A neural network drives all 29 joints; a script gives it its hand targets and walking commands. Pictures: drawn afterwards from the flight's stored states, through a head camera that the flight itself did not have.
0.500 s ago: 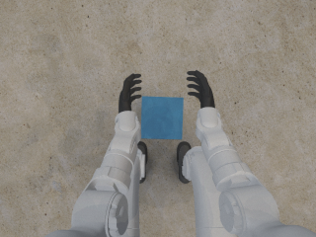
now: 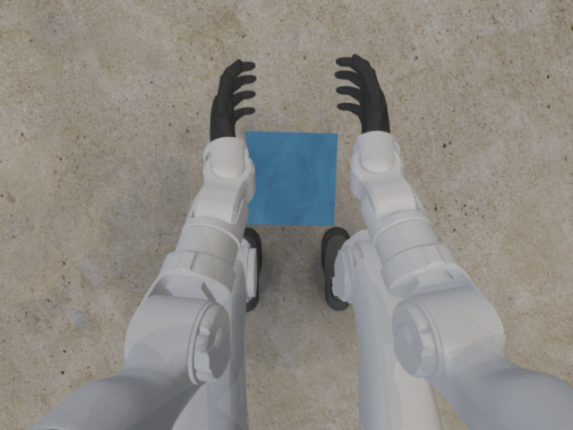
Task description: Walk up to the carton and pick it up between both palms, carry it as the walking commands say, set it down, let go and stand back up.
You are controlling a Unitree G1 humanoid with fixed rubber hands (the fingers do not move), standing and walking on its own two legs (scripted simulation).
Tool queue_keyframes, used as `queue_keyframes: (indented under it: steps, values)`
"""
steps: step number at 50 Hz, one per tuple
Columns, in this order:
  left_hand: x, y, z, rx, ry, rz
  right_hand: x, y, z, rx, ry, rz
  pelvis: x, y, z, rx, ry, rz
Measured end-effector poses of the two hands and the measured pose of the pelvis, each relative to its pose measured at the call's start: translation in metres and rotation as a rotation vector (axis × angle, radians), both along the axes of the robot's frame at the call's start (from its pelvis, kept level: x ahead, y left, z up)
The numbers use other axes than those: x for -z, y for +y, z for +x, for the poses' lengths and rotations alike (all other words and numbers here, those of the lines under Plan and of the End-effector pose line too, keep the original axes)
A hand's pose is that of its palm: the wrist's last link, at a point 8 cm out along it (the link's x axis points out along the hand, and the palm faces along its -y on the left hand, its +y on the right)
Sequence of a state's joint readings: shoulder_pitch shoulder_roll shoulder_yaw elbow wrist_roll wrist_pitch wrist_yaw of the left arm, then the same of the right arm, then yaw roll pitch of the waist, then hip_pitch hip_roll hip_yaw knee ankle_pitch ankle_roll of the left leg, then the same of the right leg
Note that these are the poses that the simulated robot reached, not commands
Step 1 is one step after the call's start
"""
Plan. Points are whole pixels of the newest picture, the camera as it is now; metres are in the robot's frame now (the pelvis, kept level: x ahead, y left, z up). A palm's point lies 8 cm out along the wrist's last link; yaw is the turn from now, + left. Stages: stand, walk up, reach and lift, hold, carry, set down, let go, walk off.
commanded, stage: set down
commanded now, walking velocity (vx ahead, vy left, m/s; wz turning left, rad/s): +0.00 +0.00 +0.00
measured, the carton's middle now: (288, 177) +0.37 +0.02 -0.45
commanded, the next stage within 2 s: none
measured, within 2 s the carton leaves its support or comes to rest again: neither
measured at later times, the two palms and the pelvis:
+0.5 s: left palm (243, 121) +0.46 +0.09 -0.29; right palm (350, 120) +0.47 -0.07 -0.29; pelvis -0.02 +0.00 -0.07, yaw +0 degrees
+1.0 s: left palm (245, 106) +0.49 +0.10 -0.33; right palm (336, 106) +0.50 -0.06 -0.33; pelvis -0.02 +0.00 -0.12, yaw +0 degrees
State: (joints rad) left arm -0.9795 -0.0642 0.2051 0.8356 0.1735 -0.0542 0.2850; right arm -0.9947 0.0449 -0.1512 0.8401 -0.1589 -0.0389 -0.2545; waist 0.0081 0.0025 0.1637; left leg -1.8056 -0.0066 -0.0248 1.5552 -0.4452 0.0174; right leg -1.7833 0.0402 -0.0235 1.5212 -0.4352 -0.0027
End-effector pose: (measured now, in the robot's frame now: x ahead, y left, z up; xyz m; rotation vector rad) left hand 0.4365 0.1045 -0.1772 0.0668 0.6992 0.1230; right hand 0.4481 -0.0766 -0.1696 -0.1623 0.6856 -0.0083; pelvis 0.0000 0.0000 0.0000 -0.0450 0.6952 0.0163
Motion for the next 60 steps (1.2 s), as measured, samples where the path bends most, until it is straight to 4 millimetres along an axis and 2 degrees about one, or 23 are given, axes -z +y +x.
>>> queue_keyframes:
  steps: [3, 6, 16, 23, 27, 33, 36, 39, 44, 46, 47, 51, 56, 60]
  values:
    - [0.002, -0.001, 0.009, 0.002, -0.022, -0.004, 0.001, 0.002, 0.009, -0.005, -0.022, -0.004, 0.008, 0.002, -0.001, 0.001, -0.001, -0.003]
    - [0.012, 0.000, 0.015, -0.011, -0.012, -0.017, 0.011, 0.002, 0.015, 0.002, -0.010, -0.007, 0.016, 0.003, -0.002, 0.002, 0.002, -0.006]
    - [0.075, 0.002, 0.005, -0.033, 0.068, -0.024, 0.073, -0.003, 0.009, 0.016, 0.067, -0.004, 0.042, 0.003, -0.003, 0.002, 0.016, -0.008]
    - [0.099, -0.008, 0.025, -0.090, -0.024, -0.076, 0.105, 0.004, 0.019, 0.047, 0.008, 0.066, 0.064, 0.000, -0.017, 0.002, -0.069, -0.005]
    - [0.118, -0.013, 0.026, -0.068, 0.009, -0.055, 0.125, -0.001, 0.018, 0.056, 0.024, 0.051, 0.080, 0.000, -0.027, 0.003, -0.121, -0.003]
    - [0.103, -0.013, 0.034, -0.083, -0.029, -0.069, 0.101, -0.011, 0.035, 0.059, -0.049, 0.028, 0.096, -0.003, -0.035, 0.006, -0.177, 0.005]
    - [0.102, -0.010, 0.040, -0.058, -0.014, -0.053, 0.092, -0.010, 0.046, 0.033, -0.058, 0.018, 0.102, -0.004, -0.038, 0.008, -0.192, 0.008]
    - [0.109, -0.009, 0.039, 0.017, 0.037, -0.022, 0.100, -0.001, 0.047, -0.022, 0.020, 0.033, 0.105, -0.006, -0.037, 0.008, -0.172, 0.011]
    - [0.132, -0.010, 0.037, 0.076, 0.090, -0.041, 0.133, 0.022, 0.033, -0.032, 0.152, 0.154, 0.107, -0.006, -0.030, 0.010, -0.123, 0.012]
    - [0.139, -0.009, 0.044, 0.070, 0.071, -0.046, 0.147, 0.028, 0.030, -0.028, 0.166, 0.167, 0.109, -0.006, -0.028, 0.010, -0.109, 0.012]
    - [0.142, -0.009, 0.048, 0.070, 0.065, -0.049, 0.149, 0.028, 0.035, -0.028, 0.140, 0.164, 0.111, -0.006, -0.027, 0.008, -0.109, 0.011]
    - [0.154, -0.007, 0.057, 0.055, 0.061, -0.049, 0.158, 0.014, 0.051, 0.016, 0.076, 0.117, 0.119, -0.004, -0.024, -0.002, -0.120, 0.009]
    - [0.154, -0.005, 0.063, 0.013, 0.056, -0.062, 0.157, -0.009, 0.064, 0.052, 0.044, 0.065, 0.125, -0.003, -0.019, 0.000, -0.130, 0.006]
    - [0.153, -0.009, 0.063, 0.016, 0.049, -0.067, 0.155, -0.004, 0.063, 0.012, 0.036, 0.064, 0.127, -0.003, -0.020, 0.007, -0.136, 0.006]
